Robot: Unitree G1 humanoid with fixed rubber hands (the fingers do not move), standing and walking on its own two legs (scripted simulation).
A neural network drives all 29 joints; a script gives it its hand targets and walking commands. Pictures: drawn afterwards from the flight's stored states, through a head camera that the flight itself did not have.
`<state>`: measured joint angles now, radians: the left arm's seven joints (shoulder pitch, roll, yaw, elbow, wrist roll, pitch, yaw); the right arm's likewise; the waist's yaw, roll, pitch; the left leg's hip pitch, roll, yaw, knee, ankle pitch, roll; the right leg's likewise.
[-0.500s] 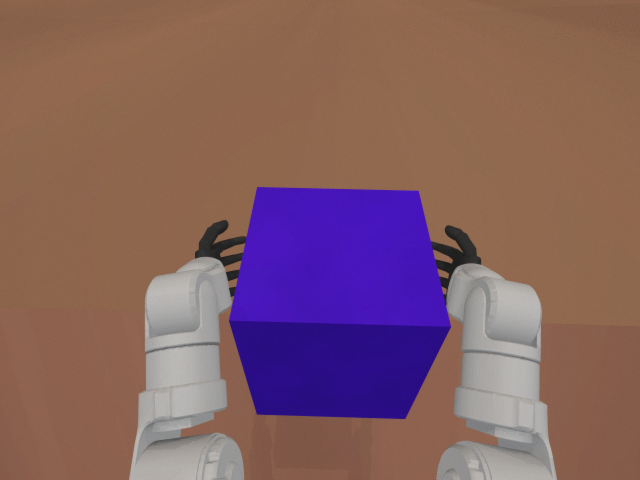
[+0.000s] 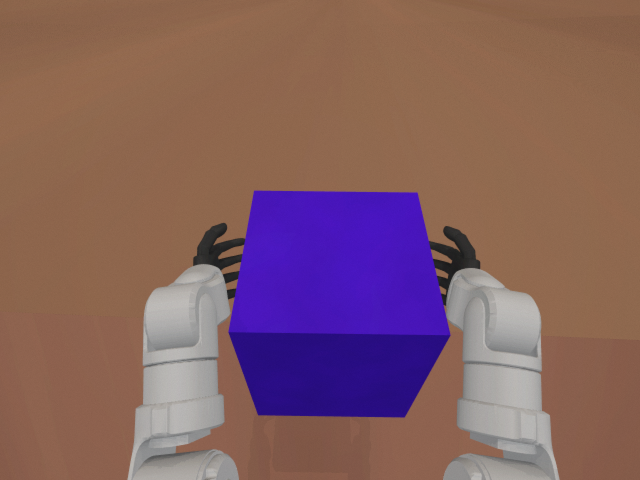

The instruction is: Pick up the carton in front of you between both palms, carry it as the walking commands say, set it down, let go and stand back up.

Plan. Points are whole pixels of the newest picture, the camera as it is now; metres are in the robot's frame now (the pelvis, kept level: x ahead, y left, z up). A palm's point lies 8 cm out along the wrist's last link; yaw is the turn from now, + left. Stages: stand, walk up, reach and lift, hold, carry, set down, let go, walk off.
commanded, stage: carry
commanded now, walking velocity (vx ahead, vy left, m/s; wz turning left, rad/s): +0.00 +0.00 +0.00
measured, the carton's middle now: (333, 310) +0.33 +0.00 +0.04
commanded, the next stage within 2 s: none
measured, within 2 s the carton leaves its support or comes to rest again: neither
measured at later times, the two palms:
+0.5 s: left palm (216, 323) +0.28 +0.14 +0.08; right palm (469, 325) +0.28 -0.16 +0.08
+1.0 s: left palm (213, 354) +0.23 +0.13 +0.10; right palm (493, 354) +0.24 -0.17 +0.10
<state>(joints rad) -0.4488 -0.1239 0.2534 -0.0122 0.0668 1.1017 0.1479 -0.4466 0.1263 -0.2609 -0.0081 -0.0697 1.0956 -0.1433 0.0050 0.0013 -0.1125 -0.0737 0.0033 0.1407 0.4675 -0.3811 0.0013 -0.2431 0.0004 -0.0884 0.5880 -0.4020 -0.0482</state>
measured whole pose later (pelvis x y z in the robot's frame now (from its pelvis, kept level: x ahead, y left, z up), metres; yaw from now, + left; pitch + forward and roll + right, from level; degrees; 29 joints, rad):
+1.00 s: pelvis -0.08 -0.02 -0.02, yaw +2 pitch -1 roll -1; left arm -0.44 -0.13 0.27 0.00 0.07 1.11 0.15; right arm -0.45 0.12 -0.25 0.02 -0.07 1.10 -0.14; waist -0.01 0.01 -0.07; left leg -0.11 0.04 0.12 0.46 -0.47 -0.02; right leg -0.28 0.02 -0.11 0.59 -0.43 -0.06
